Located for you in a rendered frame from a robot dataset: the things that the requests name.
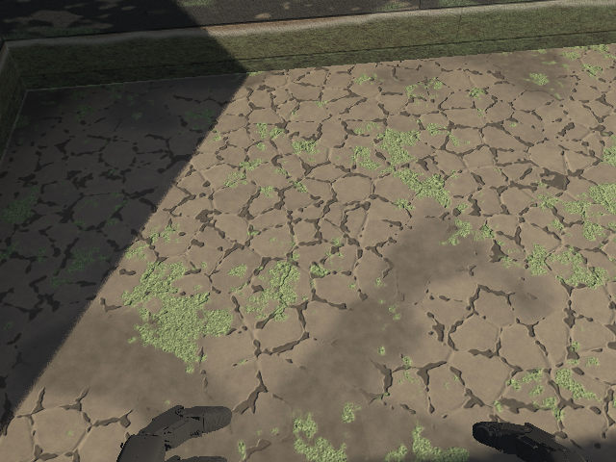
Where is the left robot hand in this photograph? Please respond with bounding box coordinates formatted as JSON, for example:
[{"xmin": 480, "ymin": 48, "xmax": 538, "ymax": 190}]
[{"xmin": 116, "ymin": 405, "xmax": 232, "ymax": 462}]

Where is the right robot hand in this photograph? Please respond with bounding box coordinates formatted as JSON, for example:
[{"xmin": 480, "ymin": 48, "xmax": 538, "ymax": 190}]
[{"xmin": 473, "ymin": 422, "xmax": 589, "ymax": 462}]

